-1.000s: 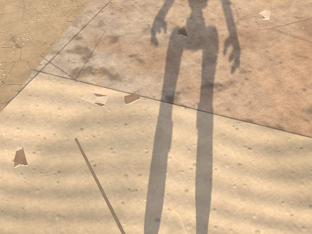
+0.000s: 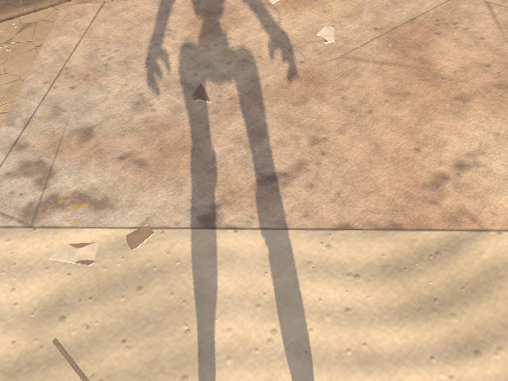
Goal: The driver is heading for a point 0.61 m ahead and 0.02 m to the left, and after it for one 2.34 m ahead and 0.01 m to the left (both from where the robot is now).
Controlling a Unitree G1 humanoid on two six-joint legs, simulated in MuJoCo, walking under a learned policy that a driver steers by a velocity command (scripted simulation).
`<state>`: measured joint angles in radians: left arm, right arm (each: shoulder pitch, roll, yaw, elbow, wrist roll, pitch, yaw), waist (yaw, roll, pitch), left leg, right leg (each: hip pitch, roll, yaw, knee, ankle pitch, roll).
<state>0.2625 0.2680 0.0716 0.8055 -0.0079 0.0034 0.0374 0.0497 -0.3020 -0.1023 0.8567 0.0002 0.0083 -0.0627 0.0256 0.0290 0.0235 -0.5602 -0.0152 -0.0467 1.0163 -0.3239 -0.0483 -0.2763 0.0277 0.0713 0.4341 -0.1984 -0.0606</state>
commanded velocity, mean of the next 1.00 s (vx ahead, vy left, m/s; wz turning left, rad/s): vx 0.24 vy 0.00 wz -0.16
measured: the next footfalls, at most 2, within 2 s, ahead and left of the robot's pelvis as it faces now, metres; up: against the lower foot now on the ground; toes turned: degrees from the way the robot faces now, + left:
left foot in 0.26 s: +0.10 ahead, +0.14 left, +0.00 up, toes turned -8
right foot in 0.66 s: +0.37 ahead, -0.15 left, +0.00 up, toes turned -9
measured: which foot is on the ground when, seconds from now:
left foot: up 0.00-0.24, down 0.26-0.68, up 0.70-1.00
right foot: down 0.00-0.26, up 0.28-0.64, down 0.66-1.00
